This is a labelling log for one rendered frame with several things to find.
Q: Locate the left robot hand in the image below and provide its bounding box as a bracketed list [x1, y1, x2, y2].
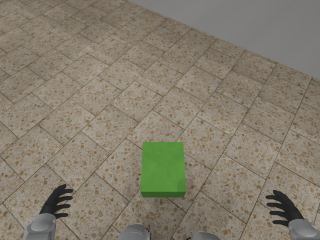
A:
[39, 184, 74, 219]

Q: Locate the robot right forearm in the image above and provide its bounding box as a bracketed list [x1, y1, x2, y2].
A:
[288, 219, 320, 240]

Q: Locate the carton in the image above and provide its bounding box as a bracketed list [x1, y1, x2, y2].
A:
[140, 142, 187, 198]

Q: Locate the robot left forearm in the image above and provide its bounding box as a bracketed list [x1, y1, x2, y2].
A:
[23, 213, 56, 240]

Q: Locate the robot left thigh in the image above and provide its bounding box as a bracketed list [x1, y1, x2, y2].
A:
[117, 224, 150, 240]

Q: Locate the right robot hand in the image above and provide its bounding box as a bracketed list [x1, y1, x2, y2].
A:
[265, 190, 304, 227]

